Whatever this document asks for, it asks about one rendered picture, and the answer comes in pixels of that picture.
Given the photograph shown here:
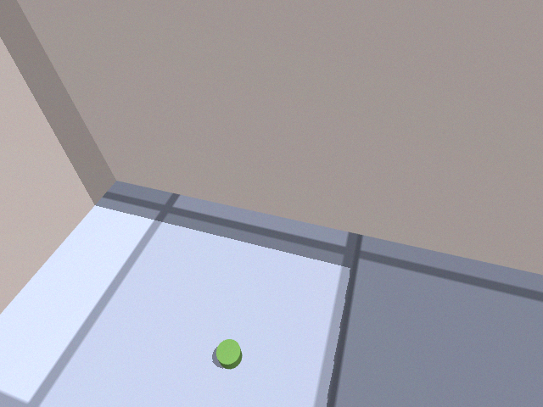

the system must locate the tin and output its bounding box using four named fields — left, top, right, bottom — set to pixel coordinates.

left=216, top=339, right=242, bottom=369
